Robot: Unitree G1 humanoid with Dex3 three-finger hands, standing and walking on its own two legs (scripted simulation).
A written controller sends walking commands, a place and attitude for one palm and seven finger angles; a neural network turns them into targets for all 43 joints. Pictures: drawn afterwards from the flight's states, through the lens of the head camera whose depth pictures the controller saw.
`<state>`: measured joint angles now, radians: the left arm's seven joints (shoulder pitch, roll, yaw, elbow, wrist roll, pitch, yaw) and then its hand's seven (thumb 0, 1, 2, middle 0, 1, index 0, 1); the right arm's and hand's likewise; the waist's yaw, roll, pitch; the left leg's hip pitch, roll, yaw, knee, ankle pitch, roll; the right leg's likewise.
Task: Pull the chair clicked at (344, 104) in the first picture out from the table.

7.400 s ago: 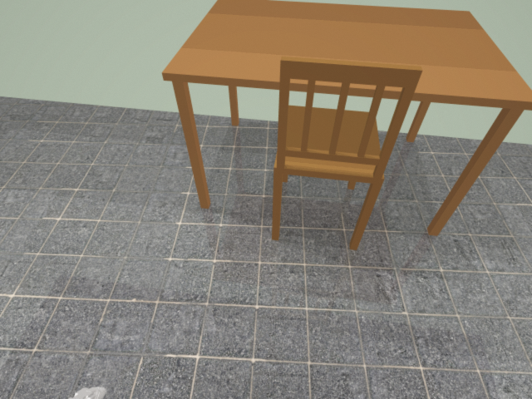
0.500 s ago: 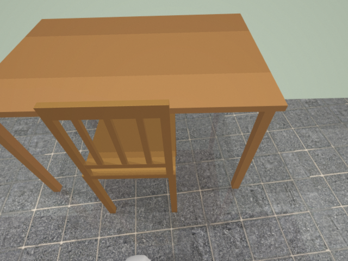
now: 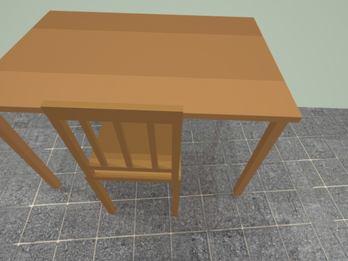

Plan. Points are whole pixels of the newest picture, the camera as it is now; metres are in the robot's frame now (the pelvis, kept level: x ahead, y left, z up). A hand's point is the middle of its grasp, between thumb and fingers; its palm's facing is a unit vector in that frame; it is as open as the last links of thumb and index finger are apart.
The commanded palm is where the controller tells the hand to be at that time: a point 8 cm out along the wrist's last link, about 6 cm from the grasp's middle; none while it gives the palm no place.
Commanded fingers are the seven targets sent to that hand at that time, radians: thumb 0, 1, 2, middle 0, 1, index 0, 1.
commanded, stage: come to a stop and stand still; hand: left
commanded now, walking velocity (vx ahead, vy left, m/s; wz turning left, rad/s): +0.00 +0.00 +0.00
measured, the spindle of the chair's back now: (124, 145) +0.46 +0.21 -0.10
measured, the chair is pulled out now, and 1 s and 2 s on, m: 0.00 0.00 0.00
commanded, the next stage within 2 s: look again from close up in 1.06 s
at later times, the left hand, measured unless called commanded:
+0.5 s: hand out of the picture -0.01 +0.12 -0.17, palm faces +0.06 -0.99 -0.14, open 7.4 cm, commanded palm none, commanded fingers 0.00 0.90 0.90 -0.20 -0.30 -0.20 -0.30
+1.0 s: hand out of the picture +0.00 +0.13 -0.17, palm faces +0.09 -0.98 -0.17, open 7.4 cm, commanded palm none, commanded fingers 0.00 0.90 0.90 -0.20 -0.30 -0.20 -0.30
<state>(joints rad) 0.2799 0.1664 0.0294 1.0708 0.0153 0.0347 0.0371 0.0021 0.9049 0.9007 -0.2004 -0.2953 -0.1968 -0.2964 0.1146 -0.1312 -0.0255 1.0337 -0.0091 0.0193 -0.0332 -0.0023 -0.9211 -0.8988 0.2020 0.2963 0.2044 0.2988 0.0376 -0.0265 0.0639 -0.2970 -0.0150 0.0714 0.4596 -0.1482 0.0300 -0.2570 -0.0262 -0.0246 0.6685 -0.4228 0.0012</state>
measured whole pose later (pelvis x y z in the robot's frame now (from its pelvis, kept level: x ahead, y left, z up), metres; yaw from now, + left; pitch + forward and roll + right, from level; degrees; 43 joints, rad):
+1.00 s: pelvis +0.04 -0.02 +0.01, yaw +2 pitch -1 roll +1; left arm 0.35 0.11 0.00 1.15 0.00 -0.01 0.05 0.00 0.90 0.90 -0.20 -0.30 -0.20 -0.30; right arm 0.27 -0.13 0.00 1.16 0.00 -0.01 -0.04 0.02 -0.92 -0.90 0.20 0.30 0.20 0.30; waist 0.00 -0.01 0.03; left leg -0.21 0.02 0.02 0.41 -0.18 -0.02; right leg -0.04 0.01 -0.06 0.39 -0.32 -0.04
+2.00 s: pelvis +0.03 +0.03 +0.00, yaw +0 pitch +0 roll +0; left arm 0.34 0.18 -0.02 1.08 0.01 0.00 0.04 0.00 0.90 0.90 -0.20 -0.30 -0.20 -0.30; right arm 0.25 -0.17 0.01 1.10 0.00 -0.02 -0.01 0.00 -0.91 -0.90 0.20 0.30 0.20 0.30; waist 0.01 -0.03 0.04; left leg -0.25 -0.05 0.07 0.45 -0.21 0.07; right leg -0.11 -0.05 0.00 0.44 -0.33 0.04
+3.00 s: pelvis +0.00 -0.02 -0.09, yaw +0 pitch +16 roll -1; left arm 0.40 0.21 0.24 0.06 -0.31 -0.43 -0.26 0.00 0.07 0.55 -0.12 -0.17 -0.12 -0.17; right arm 0.24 -0.20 -0.03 0.63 0.03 -0.18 -0.06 0.01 -0.90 -0.90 0.20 0.30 0.21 0.30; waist -0.03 0.03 -0.16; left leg -0.97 0.03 0.00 1.14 -0.45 0.00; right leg -0.85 0.04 -0.09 1.14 -0.57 -0.06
